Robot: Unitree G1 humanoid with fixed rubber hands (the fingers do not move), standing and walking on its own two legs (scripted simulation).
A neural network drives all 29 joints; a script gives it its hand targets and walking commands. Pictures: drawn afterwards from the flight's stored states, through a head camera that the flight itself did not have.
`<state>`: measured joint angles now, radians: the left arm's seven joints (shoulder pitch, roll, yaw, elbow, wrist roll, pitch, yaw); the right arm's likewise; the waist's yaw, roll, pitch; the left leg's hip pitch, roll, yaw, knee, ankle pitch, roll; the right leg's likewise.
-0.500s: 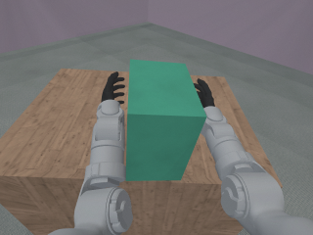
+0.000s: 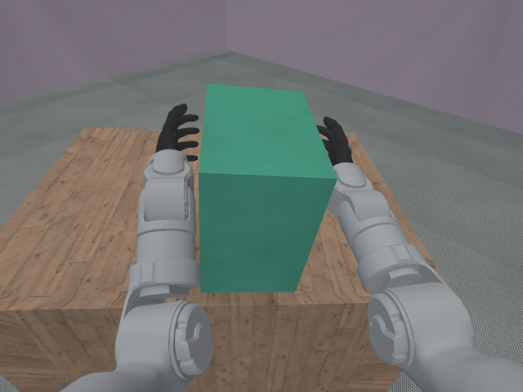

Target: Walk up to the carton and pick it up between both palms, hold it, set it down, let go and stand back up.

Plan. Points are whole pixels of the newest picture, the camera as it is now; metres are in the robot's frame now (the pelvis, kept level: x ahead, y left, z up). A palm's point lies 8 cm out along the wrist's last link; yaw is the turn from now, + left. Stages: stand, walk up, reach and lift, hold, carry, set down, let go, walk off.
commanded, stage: reach and lift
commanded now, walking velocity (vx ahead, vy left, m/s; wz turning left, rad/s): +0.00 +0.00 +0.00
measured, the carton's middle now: (252, 190) +0.40 +0.02 +0.15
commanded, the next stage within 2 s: hold in 1.44 s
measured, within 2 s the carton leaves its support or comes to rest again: neither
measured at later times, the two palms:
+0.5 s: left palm (163, 133) +0.38 +0.14 +0.26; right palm (339, 149) +0.38 -0.11 +0.24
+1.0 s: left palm (162, 116) +0.39 +0.14 +0.29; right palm (344, 134) +0.38 -0.11 +0.27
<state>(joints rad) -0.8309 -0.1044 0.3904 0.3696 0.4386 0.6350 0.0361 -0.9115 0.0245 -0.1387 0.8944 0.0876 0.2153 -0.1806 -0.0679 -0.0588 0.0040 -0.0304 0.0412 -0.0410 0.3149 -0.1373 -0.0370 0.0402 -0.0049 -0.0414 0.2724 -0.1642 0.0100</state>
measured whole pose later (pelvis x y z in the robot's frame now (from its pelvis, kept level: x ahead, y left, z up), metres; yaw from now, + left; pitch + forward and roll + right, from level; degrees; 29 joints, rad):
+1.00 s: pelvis +0.01 +0.00 +0.00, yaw +0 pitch -8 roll -1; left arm -0.95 0.00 0.40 0.39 0.40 0.81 -0.04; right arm -1.01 -0.04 0.03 0.81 0.30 0.44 -0.31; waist -0.10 -0.03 -0.06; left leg -0.02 0.04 -0.04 0.33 -0.17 -0.03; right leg 0.06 -0.01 -0.04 0.27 -0.18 0.02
